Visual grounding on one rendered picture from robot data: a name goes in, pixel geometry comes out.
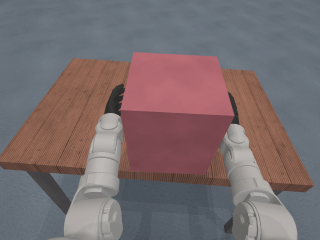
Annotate right robot hand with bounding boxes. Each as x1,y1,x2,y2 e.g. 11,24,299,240
228,92,240,125

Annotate carton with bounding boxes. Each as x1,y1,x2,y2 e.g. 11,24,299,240
120,52,235,175

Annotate robot left forearm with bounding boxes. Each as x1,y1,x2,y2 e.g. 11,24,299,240
64,113,123,235

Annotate left robot hand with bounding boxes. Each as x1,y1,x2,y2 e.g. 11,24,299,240
104,84,125,116

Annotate robot left upper arm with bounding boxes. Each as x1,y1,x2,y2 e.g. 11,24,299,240
47,197,123,240

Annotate table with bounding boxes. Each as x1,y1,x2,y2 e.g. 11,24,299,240
0,58,314,234

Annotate robot right forearm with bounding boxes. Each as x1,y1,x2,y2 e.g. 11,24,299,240
219,124,298,240

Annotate robot right upper arm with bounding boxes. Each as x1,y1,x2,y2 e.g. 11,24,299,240
232,200,297,240

